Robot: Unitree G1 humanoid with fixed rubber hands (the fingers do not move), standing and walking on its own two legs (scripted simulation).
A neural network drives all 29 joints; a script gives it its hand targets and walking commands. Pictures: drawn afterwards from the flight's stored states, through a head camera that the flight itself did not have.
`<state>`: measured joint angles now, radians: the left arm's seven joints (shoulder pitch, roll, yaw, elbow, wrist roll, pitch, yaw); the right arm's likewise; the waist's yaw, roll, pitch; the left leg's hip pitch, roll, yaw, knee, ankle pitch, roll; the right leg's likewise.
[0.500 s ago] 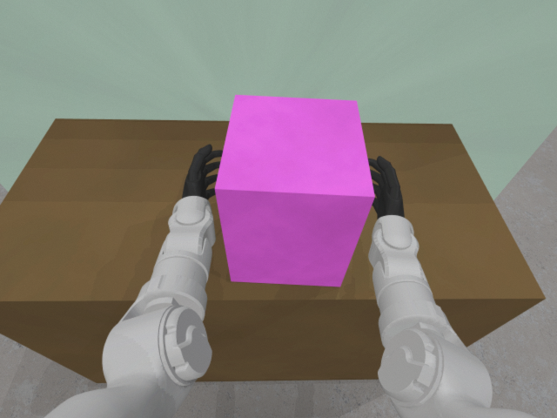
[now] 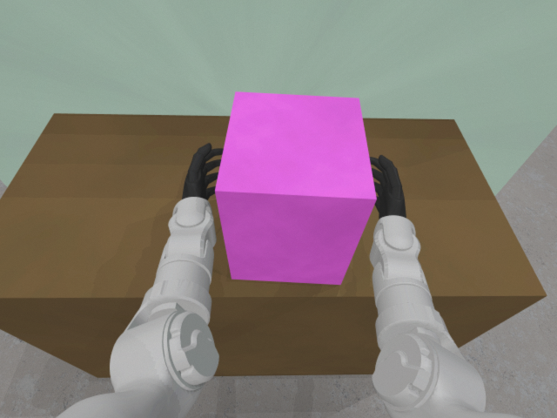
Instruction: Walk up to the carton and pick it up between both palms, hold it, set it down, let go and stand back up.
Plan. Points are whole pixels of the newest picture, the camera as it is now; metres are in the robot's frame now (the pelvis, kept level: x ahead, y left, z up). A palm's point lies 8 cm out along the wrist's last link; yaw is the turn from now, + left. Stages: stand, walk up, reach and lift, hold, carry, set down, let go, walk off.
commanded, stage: set down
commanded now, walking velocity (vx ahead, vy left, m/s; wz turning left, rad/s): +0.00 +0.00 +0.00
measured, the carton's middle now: (291, 194) +0.47 +0.00 +0.02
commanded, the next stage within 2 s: none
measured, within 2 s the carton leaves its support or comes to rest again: neither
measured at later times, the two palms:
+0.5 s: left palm (197, 197) +0.42 +0.15 +0.07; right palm (389, 210) +0.40 -0.14 +0.07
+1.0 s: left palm (197, 196) +0.43 +0.15 +0.06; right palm (390, 209) +0.41 -0.14 +0.07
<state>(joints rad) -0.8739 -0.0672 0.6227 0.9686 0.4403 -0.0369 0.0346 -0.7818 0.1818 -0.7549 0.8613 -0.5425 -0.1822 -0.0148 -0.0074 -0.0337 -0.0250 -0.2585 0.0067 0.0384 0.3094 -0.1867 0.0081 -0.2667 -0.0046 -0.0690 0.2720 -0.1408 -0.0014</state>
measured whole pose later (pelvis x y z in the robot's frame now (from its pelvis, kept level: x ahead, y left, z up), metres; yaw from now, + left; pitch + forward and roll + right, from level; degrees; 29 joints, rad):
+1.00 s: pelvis +0.00 +0.00 +0.00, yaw -1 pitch +9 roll +0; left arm -0.89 -0.04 0.64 0.98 0.47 -0.07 0.02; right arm -0.80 0.16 -0.73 0.87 -0.53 -0.15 0.02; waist -0.01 -0.05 -0.02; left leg -0.28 0.01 0.05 0.31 -0.18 0.01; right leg -0.30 0.00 -0.06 0.28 -0.14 0.00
